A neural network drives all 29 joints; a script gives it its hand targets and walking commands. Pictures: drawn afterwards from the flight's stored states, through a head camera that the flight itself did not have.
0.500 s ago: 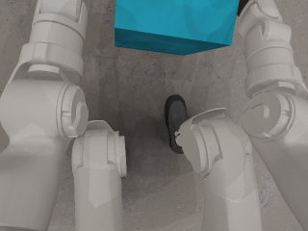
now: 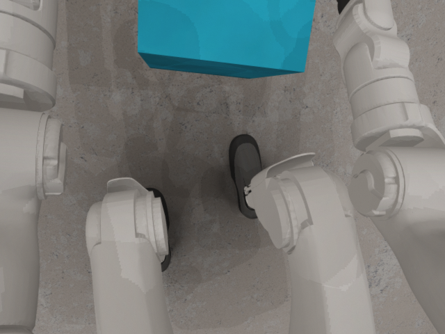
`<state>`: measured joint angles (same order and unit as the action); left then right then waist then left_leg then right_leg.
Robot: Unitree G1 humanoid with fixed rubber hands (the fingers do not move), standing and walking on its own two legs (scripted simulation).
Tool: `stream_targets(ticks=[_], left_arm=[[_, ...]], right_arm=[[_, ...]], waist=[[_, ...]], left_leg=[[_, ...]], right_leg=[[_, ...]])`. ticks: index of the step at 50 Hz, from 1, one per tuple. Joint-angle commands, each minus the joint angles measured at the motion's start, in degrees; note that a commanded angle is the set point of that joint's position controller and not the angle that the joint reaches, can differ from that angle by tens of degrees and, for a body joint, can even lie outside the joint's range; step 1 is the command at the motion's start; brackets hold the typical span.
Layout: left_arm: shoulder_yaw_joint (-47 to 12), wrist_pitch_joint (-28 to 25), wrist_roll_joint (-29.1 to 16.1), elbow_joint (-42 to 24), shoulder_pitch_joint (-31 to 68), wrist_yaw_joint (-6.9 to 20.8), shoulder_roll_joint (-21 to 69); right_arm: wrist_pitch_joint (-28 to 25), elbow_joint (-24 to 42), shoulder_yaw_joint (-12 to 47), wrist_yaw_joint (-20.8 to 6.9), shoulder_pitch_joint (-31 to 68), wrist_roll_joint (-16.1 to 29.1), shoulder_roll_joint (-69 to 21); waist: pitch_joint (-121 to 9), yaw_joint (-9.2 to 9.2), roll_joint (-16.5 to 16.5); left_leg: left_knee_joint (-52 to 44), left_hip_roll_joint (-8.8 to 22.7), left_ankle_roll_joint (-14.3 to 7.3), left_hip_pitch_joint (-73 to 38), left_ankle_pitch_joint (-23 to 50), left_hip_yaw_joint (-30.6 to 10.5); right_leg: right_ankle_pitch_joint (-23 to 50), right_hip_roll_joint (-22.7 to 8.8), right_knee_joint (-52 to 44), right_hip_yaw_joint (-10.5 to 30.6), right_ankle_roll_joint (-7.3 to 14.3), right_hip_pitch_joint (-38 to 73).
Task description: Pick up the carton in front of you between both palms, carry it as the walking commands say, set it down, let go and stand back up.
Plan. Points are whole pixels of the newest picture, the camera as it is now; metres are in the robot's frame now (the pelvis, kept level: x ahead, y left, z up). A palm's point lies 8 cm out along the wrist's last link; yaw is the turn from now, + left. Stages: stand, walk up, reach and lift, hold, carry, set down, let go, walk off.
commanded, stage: set down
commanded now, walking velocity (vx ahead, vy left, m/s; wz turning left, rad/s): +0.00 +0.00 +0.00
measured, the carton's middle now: (215, 2) +0.55 -0.06 -0.27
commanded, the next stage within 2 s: let go in 0.86 s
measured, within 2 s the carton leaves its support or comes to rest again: neither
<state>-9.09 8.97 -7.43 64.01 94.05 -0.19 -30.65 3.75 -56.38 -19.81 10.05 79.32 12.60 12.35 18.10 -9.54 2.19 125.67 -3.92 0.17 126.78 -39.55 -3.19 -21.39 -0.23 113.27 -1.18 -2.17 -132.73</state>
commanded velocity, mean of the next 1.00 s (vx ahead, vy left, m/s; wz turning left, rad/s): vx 0.00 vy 0.00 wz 0.00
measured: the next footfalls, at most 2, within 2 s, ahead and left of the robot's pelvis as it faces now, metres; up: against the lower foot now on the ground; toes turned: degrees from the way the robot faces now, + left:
none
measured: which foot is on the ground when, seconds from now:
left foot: down 0.00-1.00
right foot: down 0.00-1.00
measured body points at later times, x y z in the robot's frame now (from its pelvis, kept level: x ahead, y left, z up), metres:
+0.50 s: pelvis +0.02 +0.00 +0.12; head +0.36 +0.01 +0.40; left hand +0.63 +0.15 +0.00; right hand +0.52 -0.23 +0.00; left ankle +0.07 +0.11 -0.36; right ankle +0.17 -0.13 -0.36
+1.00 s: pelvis +0.04 +0.00 +0.25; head +0.35 +0.01 +0.57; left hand +0.62 +0.16 +0.15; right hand +0.51 -0.23 +0.14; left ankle +0.07 +0.11 -0.36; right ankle +0.16 -0.13 -0.36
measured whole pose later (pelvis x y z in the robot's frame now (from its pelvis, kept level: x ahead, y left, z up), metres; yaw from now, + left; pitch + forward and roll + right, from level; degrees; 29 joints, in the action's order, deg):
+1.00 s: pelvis +0.04 +0.00 +0.25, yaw +4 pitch +47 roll +0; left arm 10.7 13.1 6.7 58.8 74.6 5.7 -23.2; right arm 12.6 -32.6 -25.0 6.4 53.3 -2.7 1.4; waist -3.5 -10.4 -2.4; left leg 68.4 -3.8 -0.4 90.9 -24.1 -2.3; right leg -12.0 -1.4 60.7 0.8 -1.8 -95.4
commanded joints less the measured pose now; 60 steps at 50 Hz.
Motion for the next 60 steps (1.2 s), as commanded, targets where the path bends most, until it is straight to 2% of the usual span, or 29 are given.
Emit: stream_targets(ticks=[1,5,9,12,17,27,36,42,45,49,54,57,60], left_arm=[[3.9,0.9,1.8,-8.9,19.4,0.0,-6.9],[6.6,3.1,1.7,-5.0,16.6,1.3,-6.7],[8.3,2.8,1.8,-1.7,14.3,3.1,-5.7],[9.6,2.4,2.9,-0.8,13.4,4.0,-6.0],[11.3,2.6,5.0,-3.3,12.2,4.8,-6.7],[12.1,4.7,6.6,-11.6,8.7,5.0,-5.2],[14.2,4.7,8.7,-10.4,3.8,5.9,-2.9],[16.2,4.4,10.7,-9.1,2.4,6.6,-1.5],[18.3,4.0,12.5,-8.4,-0.5,6.8,-0.1],[21.5,3.1,15.0,-11.0,-8.9,5.4,3.0],[24.1,1.4,16.6,-20.2,-24.0,0.8,10.3],[24.2,0.5,16.5,-27.2,-32.3,-2.4,14.2],[23.6,-0.4,15.9,-32.6,-39.8,-4.5,16.5]], right_arm=[[1.7,12.5,0.5,2.2,7.1,0.0,4.9],[4.8,17.1,-0.9,3.6,6.4,-3.5,4.1],[5.9,19.1,-0.6,3.2,5.8,-5.7,1.1],[6.6,19.8,-0.6,2.7,4.6,-6.5,-0.6],[7.7,21.7,-1.3,2.4,1.3,-7.3,-1.7],[9.2,28.5,-2.4,1.7,-5.8,-7.6,-1.5],[9.4,29.2,-4.0,0.0,-10.6,-9.6,-3.4],[9.1,28.9,-5.7,-1.2,-11.9,-12.0,-4.6],[8.8,28.4,-5.9,-2.2,-14.0,-13.7,-5.8],[7.6,30.0,-5.2,-4.3,-21.3,-16.3,-6.1],[5.4,33.6,-1.9,-8.7,-33.8,-18.8,-4.5],[4.5,34.8,0.7,-11.7,-40.1,-19.4,-2.0],[3.7,35.0,3.6,-14.1,-46.5,-18.7,0.0]], waist=[[-83.3,-2.51,-15.3],[-75.3,-3.46,-12.1],[-71.5,-3.47,-9.6],[-71.7,-3.18,-9.1],[-76.3,-3.18,-10.7],[-84.5,-4.09,-16.0],[-81.1,-4.08,-15.2],[-77.7,-4.18,-14.4],[-77.0,-3.37,-13.8],[-81.1,-2.63,-12.8],[-83.0,-1.29,-11.7],[-78.3,-0.69,-10.2],[-71.3,-0.26,-8.7]], left_leg=[[-18.0,1.3,-0.1,-28.7,17.3,3.8],[-22.1,0.8,-1.0,-25.2,11.4,3.9],[-25.5,0.4,-1.5,-22.5,10.3,3.7],[-28.1,0.0,-1.6,-22.3,10.3,3.9],[-32.4,-0.8,-1.3,-27.2,13.1,4.5],[-41.7,-1.6,0.0,-42.3,23.9,4.8],[-52.5,-1.4,0.5,-48.2,28.8,3.7],[-59.8,-1.2,0.7,-53.1,29.8,2.8],[-63.1,-1.2,0.9,-55.6,30.5,2.7],[-67.0,-1.4,1.5,-62.0,37.4,2.2],[-71.8,-1.4,2.7,-71.6,46.3,1.6],[-75.7,-1.3,3.0,-73.8,43.2,1.5],[-80.1,-1.3,2.8,-74.4,35.4,2.0]], right_leg=[[21.5,2.5,-3.9,-3.9,0.3,58.3],[14.3,3.0,-8.7,-4.2,-0.2,55.2],[13.5,3.2,-12.0,-3.8,-0.6,55.7],[14.0,3.3,-14.4,-3.6,-0.9,57.6],[16.4,3.7,-18.7,-3.8,-1.0,61.0],[25.1,3.7,-28.5,-4.5,-0.6,66.0],[28.7,3.2,-38.5,-4.4,-0.7,70.5],[28.1,2.9,-45.4,-4.3,-0.9,72.9],[27.9,2.8,-48.5,-4.3,-1.0,75.0],[32.4,2.8,-51.9,-4.3,-0.8,81.5],[36.0,3.0,-56.1,-3.9,0.1,87.6],[32.9,3.0,-59.1,-3.3,1.0,92.2],[29.2,2.5,-62.6,-2.2,1.7,98.2]])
